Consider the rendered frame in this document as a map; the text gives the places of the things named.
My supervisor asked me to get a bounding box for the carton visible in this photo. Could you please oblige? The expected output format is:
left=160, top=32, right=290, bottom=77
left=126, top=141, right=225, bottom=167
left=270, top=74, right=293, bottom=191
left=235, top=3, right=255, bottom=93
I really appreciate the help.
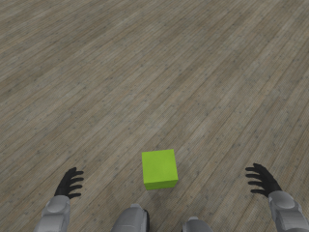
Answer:
left=141, top=149, right=179, bottom=190

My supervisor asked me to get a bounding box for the right robot forearm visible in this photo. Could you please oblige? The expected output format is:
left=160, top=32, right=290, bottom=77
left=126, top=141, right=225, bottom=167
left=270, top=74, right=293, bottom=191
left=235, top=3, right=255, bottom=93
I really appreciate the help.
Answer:
left=267, top=190, right=309, bottom=232

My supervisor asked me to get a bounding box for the left robot shin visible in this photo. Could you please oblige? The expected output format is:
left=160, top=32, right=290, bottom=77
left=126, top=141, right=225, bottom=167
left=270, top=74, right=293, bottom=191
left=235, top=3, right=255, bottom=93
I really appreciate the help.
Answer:
left=130, top=203, right=143, bottom=210

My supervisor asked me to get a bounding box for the left robot hand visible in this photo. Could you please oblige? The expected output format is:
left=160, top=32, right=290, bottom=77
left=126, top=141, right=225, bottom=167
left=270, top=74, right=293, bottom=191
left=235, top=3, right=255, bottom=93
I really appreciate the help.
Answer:
left=54, top=167, right=84, bottom=199

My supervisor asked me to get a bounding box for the left robot forearm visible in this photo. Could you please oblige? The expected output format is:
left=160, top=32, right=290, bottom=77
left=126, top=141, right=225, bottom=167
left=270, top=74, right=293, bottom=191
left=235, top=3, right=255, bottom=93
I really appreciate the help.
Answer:
left=33, top=195, right=70, bottom=232

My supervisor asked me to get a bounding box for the right robot thigh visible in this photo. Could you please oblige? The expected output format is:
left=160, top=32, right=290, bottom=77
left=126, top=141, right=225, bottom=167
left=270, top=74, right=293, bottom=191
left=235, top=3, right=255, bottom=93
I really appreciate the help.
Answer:
left=183, top=219, right=213, bottom=232

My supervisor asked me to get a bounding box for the right robot hand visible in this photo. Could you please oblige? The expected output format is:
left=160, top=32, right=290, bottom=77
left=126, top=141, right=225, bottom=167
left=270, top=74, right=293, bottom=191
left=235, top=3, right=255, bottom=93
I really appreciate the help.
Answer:
left=245, top=162, right=282, bottom=198

